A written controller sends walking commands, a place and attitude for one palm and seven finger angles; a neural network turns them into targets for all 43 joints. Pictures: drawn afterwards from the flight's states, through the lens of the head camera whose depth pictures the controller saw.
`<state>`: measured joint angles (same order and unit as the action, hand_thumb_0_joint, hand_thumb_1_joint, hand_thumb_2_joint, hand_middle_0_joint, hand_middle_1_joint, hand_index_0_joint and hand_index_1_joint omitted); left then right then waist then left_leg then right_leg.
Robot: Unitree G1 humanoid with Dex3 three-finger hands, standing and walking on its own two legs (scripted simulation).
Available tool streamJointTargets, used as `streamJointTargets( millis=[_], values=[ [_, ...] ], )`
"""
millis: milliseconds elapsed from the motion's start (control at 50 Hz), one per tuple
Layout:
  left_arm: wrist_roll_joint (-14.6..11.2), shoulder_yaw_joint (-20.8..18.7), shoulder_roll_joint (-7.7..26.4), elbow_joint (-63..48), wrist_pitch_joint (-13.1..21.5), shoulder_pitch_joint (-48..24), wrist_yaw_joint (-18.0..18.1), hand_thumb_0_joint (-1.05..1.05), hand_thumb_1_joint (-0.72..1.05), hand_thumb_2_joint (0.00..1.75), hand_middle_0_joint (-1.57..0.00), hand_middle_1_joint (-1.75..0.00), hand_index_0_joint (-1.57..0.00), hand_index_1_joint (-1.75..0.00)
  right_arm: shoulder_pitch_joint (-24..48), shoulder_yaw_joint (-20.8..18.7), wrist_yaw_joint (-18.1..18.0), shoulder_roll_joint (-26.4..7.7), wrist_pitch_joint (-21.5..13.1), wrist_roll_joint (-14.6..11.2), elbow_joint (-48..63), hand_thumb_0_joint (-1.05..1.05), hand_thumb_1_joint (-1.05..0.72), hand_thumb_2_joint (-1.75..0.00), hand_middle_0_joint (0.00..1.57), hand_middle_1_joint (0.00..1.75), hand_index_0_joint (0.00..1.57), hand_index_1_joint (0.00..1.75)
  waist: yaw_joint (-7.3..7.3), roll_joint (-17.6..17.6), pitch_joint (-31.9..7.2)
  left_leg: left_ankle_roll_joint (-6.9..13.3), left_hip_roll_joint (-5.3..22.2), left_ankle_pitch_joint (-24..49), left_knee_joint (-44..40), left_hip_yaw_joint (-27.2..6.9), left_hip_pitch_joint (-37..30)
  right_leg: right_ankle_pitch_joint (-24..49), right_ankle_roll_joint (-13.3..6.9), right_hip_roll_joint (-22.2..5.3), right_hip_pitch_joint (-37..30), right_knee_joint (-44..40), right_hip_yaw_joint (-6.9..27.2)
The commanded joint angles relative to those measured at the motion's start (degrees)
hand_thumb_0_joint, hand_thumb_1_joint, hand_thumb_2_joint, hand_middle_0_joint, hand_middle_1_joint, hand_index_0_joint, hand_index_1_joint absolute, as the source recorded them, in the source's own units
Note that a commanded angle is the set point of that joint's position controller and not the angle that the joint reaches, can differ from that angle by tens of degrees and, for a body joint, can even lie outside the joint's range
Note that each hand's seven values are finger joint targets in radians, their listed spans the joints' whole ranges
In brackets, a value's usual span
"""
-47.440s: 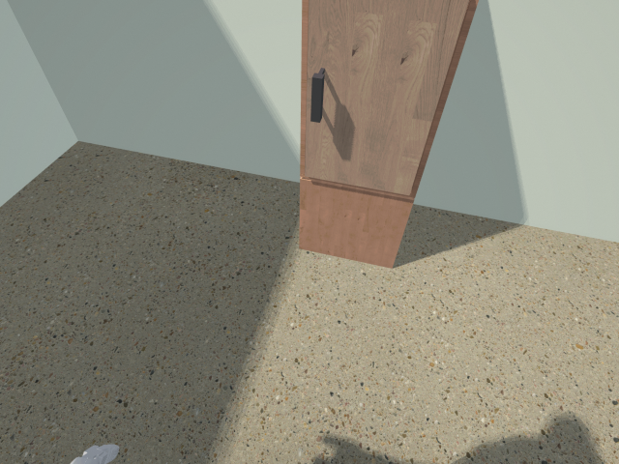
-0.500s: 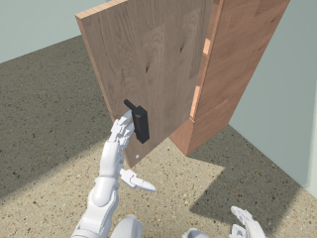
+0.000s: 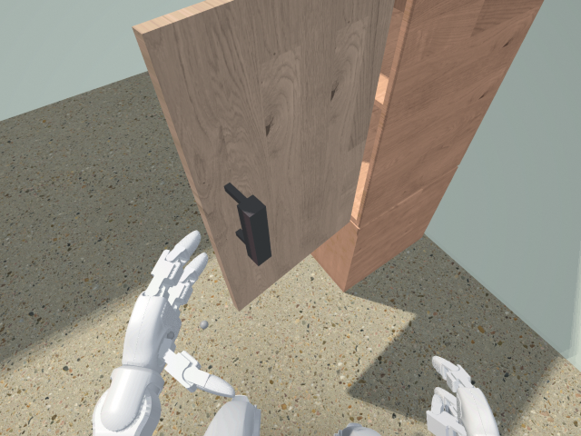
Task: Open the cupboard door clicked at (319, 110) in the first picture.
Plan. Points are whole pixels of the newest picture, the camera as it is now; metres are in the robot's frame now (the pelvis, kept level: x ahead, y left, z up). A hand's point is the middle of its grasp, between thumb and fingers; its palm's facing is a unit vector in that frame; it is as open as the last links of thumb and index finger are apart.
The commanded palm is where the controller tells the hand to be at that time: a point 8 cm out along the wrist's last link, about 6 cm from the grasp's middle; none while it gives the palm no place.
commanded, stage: slide the hand sideways off the handle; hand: left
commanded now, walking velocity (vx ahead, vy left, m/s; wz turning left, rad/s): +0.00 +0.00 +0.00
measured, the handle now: (246, 223) +0.40 +0.09 +0.06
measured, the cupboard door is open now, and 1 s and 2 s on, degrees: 97 97 97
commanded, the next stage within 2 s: draw the hand back to the body in 0.08 s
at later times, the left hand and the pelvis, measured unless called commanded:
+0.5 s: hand (158, 323) +0.23 +0.16 +0.10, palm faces -0.04 -1.00 -0.07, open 16.3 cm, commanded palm +0.20 +0.22 +0.11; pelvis +0.00 +0.01 +0.02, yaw +0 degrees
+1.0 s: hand (50, 302) +0.22 +0.24 +0.17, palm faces +0.27 -0.89 -0.36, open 13.7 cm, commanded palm +0.18 +0.28 +0.19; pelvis +0.02 +0.02 +0.07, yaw +0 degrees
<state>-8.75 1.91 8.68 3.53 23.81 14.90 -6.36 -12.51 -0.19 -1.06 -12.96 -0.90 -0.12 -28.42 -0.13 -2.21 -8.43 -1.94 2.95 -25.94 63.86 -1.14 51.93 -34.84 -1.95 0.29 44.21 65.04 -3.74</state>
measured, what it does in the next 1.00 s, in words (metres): rises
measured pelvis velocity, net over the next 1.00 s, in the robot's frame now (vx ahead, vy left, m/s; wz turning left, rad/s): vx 0.02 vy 0.02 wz -0.01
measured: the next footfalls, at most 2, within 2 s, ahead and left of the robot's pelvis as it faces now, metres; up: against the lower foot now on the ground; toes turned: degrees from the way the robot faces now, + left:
none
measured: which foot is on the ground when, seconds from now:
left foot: down 0.00-1.00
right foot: down 0.00-1.00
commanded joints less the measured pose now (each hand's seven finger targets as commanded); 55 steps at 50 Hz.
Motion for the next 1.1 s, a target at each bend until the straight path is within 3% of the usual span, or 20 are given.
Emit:
streamJointTargets(
  millis=[0, 20, 100, 140, 160, 240, 280, 380, 420, 520, 560, 620, 660, 680, 700, 720, 760, 900, 1040, 1080],
  values=[
    [-2.0, -3.5, 4.7, -14.4, 4.3, -5.9, -1.5, 0.0, -0.5, 0.3, -0.15, -0.3, -0.15, -0.3, 2.5, -2.3, -1.2, -5.9, -3.6, -0.2, 8.8, 0.0, -0.9, -0.9, 0.2, 0.3, 0.2, 0.3, -1.21, 2.6, -13.0, 3.2, -2.9, 10.7, -4.9, 0.3, -12.6, 22.5, 1.6, 0.4, -2.1, -11.9, 3.7],
    [-2.2, -4.6, 5.6, -14.2, 4.3, -4.8, -1.6, 0.0, -0.5, 0.3, -0.15, -0.3, -0.15, -0.3, 2.6, -2.4, -1.4, -6.0, -3.8, -0.2, 8.7, 0.0, -0.9, -0.9, 0.2, 0.3, 0.2, 0.3, -0.94, 2.7, -13.1, 3.1, -2.9, 10.6, -4.5, 0.5, -12.1, 22.5, 1.8, 0.3, -2.1, -12.0, 4.4],
    [-2.7, -2.2, 3.6, -15.0, 3.8, -5.1, -2.4, 0.0, -0.5, 0.3, -0.15, -0.3, -0.15, -0.3, 2.3, -2.2, -1.6, -6.0, -4.8, -0.3, 8.7, 0.0, -0.9, -0.9, 0.2, 0.3, 0.2, 0.3, -1.63, 3.1, -12.6, 3.2, -2.9, 9.8, -4.3, 0.0, -11.6, 21.1, 1.9, 0.3, -1.3, -11.9, 4.1],
    [-2.4, -3.0, 4.8, -15.8, 3.6, -4.7, -2.2, 0.0, -0.5, 0.3, -0.15, -0.3, -0.15, -0.3, 2.4, -2.4, -1.8, -6.3, -5.1, -0.3, 8.8, 0.0, -0.9, -0.9, 0.2, 0.3, 0.2, 0.3, -1.04, 2.2, -13.5, 3.3, -2.8, 10.1, -4.4, -0.2, -11.9, 19.8, 1.5, 0.6, -1.0, -11.3, 3.6],
    [-2.1, -1.8, 3.8, -15.1, 3.2, -3.5, -2.3, 0.0, -0.5, 0.3, -0.15, -0.3, -0.15, -0.3, 2.6, -2.3, -1.7, -6.0, -5.2, -0.4, 9.0, 0.0, -0.9, -0.9, 0.2, 0.3, 0.2, 0.3, -1.14, 1.7, -12.0, 3.2, -2.8, 9.5, -4.8, 0.0, -12.2, 19.1, 1.5, 0.6, 0.0, -11.5, 3.4],
    [-2.7, -7.0, 9.3, -22.5, 1.3, -0.9, -0.8, 0.0, -0.5, 0.3, -0.15, -0.3, -0.15, -0.3, 1.9, -2.0, -2.1, -6.1, -5.0, -0.7, 10.5, 0.0, -0.9, -0.9, 0.2, 0.3, 0.2, 0.3, 0.68, 0.7, -15.3, 3.4, -2.9, 10.7, -7.8, 0.2, -15.2, 19.4, 1.3, 0.9, -5.4, -13.6, 3.6],
    [-3.2, -7.0, 8.2, -22.0, -0.6, 1.2, -0.4, 0.0, -0.5, 0.3, -0.15, -0.3, -0.15, -0.3, 2.0, -1.6, -2.3, -5.6, -4.7, -1.2, 10.8, 0.0, -0.9, -0.9, 0.2, 0.3, 0.2, 0.3, -0.12, 2.3, -11.5, 3.3, -2.9, 9.9, -9.2, 0.5, -15.8, 19.4, 1.8, 1.0, -5.8, -15.6, 3.2],
    [-4.2, -6.6, 7.4, -22.6, -3.0, 2.6, -1.4, 0.0, -0.5, 0.3, -0.15, -0.3, -0.15, -0.3, 1.7, -1.1, -2.8, -5.9, -5.5, -1.5, 10.8, 0.0, -0.9, -0.9, 0.2, 0.3, 0.2, 0.3, -1.09, 1.7, -7.8, 3.2, -2.8, 8.7, -11.9, 0.1, -18.2, 18.1, 2.0, 1.2, -6.2, -18.2, 2.2],
    [-5.1, -7.4, 7.9, -23.0, -3.6, 3.3, -2.5, 0.0, -0.5, 0.3, -0.15, -0.3, -0.15, -0.3, 1.7, -1.0, -3.0, -6.3, -5.9, -1.6, 10.8, 0.0, -0.9, -0.9, 0.2, 0.3, 0.2, 0.3, -1.1, 3.2, -7.5, 3.3, -2.9, 8.5, -12.8, 0.0, -19.0, 17.9, 2.2, 1.3, -7.3, -19.3, 2.2],
    [-7.1, -11.1, 11.1, -26.9, -4.5, 4.8, -4.9, 0.0, -0.5, 0.3, -0.15, -0.3, -0.15, -0.3, 1.9, -0.9, -3.3, -6.3, -6.9, -2.1, 11.0, 0.0, -0.9, -0.9, 0.2, 0.3, 0.2, 0.3, -0.12, 0.2, -7.4, 3.2, -3.1, 10.9, -14.6, 0.1, -21.9, 21.1, 2.1, 1.2, -10.1, -20.7, 2.1],
    [-7.8, -12.6, 11.8, -27.4, -5.0, 6.3, -5.5, 0.0, -0.5, 0.3, -0.15, -0.3, -0.15, -0.3, 2.2, -0.8, -3.4, -6.2, -7.3, -2.2, 10.9, 0.0, -0.9, -0.9, 0.2, 0.3, 0.2, 0.3, 0.14, 1.0, -7.5, 3.2, -3.1, 11.9, -15.2, 0.0, -22.8, 22.3, 2.1, 1.4, -11.3, -21.1, 1.8],
    [-8.5, -13.1, 12.2, -29.3, -6.0, 6.7, -6.6, 0.0, -0.4, 0.34, -0.15, -0.3, -0.15, -0.3, 2.2, -0.6, -3.5, -6.3, -7.8, -2.5, 10.8, 0.0, -0.9, -0.9, 0.2, 0.3, 0.2, 0.3, 0.17, -1.8, -6.2, 3.1, -3.0, 12.7, -16.7, -0.2, -24.8, 23.3, 2.0, 1.6, -11.6, -21.7, 0.9],
    [-9.1, -14.1, 12.7, -29.8, -7.1, 7.4, -7.2, 0.0, -0.32, 0.37, -0.16, -0.3, -0.16, -0.3, 2.5, -0.6, -3.6, -6.4, -8.2, -2.7, 10.8, 0.0, -0.9, -0.9, 0.2, 0.3, 0.2, 0.3, 0.23, -0.7, -5.8, 3.1, -3.0, 12.8, -17.4, -0.4, -25.3, 23.2, 2.1, 1.7, -12.4, -22.5, 0.8],
    [0.0, -15.3, 20.6, -33.6, -9.3, 5.6, 0.8, 0.0, -0.29, 0.39, -0.16, -0.3, -0.16, -0.3, 3.6, -0.7, -5.3, -6.2, -7.1, -2.0, 11.0, 0.0, -0.9, -0.9, 0.2, 0.3, 0.2, 0.3, 3.05, -0.9, -5.7, 3.5, -2.6, 12.9, -20.0, 1.2, -27.5, 22.8, 1.3, 0.2, -12.4, -27.3, 4.5],
    [0.8, -13.0, 15.6, -33.0, -11.5, 8.4, 4.6, 0.0, -0.26, 0.4, -0.16, -0.3, -0.16, -0.3, 2.9, 0.0, -5.9, -5.2, -6.8, -1.6, 11.1, 0.0, -0.9, -0.9, 0.2, 0.3, 0.2, 0.3, 1.4, 0.0, -3.2, 3.6, -2.7, 12.6, -20.9, 1.4, -29.1, 22.1, 1.5, -0.2, -12.5, -28.8, 3.8],
    [2.5, -11.1, 13.4, -32.0, -13.4, 11.5, 7.0, 0.0, -0.22, 0.42, -0.16, -0.3, -0.16, -0.3, 2.6, 0.1, -6.0, -5.0, -6.3, -1.7, 10.5, 0.0, -0.9, -0.9, 0.2, 0.3, 0.2, 0.3, 1.42, -1.0, -0.9, 3.6, -2.4, 12.2, -21.9, 1.5, -30.0, 21.2, 1.5, -0.1, -13.0, -29.4, 2.9],
    [4.3, -11.5, 14.7, -33.5, -15.4, 10.7, 10.1, 0.0, -0.15, 0.45, -0.16, -0.3, -0.16, -0.3, 3.4, 0.3, -6.4, -5.6, -5.8, -1.4, 10.0, 0.0, -0.9, -0.9, 0.2, 0.3, 0.2, 0.3, 1.24, 0.9, -0.3, 3.8, -2.2, 12.5, -23.4, 1.6, -31.8, 21.2, 1.7, -0.3, -15.0, -31.4, 2.8],
    [6.5, -15.0, 17.0, -35.6, -16.9, 7.8, 14.7, 0.0, 0.09, 0.55, -0.17, -0.3, -0.17, -0.3, 5.4, 1.0, -7.0, -5.5, -6.3, -0.7, 7.6, 0.0, -0.9, -0.9, 0.2, 0.3, 0.2, 0.3, 1.74, -1.7, 0.0, 3.5, -2.0, 15.6, -30.5, 1.5, -39.6, 23.5, 1.3, -0.2, -22.5, -36.1, 1.4],
    [6.5, -18.4, 18.0, -35.5, -17.2, 9.6, 15.0, 0.0, 0.34, 0.66, -0.18, -0.3, -0.18, -0.3, 7.1, 1.0, -6.0, -5.8, -7.3, -0.4, 5.2, 0.0, -0.9, -0.9, 0.2, 0.3, 0.2, 0.3, 2.63, 0.0, 2.3, 3.1, -1.7, 22.0, -36.0, 1.6, -44.0, 29.3, 1.4, 0.1, -29.5, -40.3, 0.8],
    [6.4, -19.5, 18.1, -35.8, -17.1, 9.9, 14.9, 0.0, 0.41, 0.69, -0.18, -0.3, -0.18, -0.3, 7.3, 0.9, -5.7, -5.6, -7.2, -0.3, 4.8, 0.0, -0.9, -0.9, 0.2, 0.3, 0.2, 0.3, 2.84, -1.3, 3.1, 3.1, -1.6, 23.7, -37.1, 1.9, -45.0, 30.6, 1.4, 0.0, -30.5, -40.9, 0.8]
  ],
)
